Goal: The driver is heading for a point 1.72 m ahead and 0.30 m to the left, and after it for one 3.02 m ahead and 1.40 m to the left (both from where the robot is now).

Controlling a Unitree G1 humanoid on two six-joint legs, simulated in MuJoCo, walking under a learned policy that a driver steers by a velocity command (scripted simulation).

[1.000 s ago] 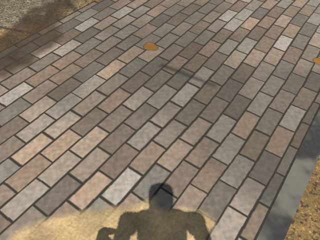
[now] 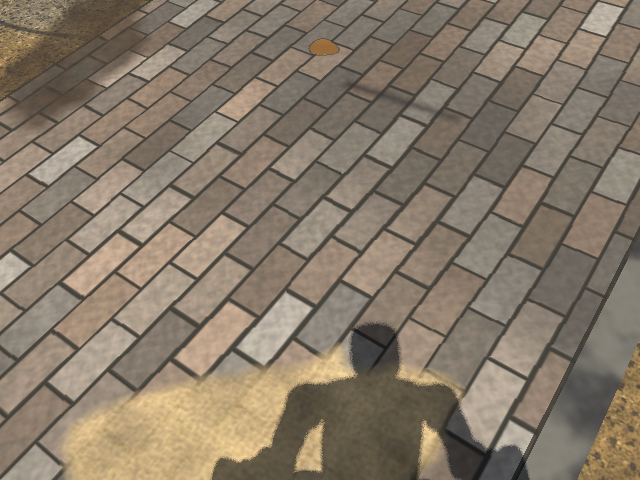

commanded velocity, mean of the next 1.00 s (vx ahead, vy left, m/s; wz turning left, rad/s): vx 0.36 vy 0.00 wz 0.00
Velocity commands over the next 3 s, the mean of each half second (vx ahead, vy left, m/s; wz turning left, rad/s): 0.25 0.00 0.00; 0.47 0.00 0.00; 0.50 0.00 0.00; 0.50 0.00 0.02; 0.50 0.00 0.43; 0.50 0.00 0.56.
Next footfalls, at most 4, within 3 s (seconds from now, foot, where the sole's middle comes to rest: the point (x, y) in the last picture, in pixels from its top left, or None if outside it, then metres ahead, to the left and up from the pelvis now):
0.36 left None -0.03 0.12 -0.77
0.78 right None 0.29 -0.16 -0.77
1.32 left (322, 400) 0.62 0.08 -0.77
1.90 right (417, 277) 0.93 -0.15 -0.77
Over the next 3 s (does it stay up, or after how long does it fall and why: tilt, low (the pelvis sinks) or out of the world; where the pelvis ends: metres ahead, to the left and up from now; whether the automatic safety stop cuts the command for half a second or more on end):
stays up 1.39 0.06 -0.01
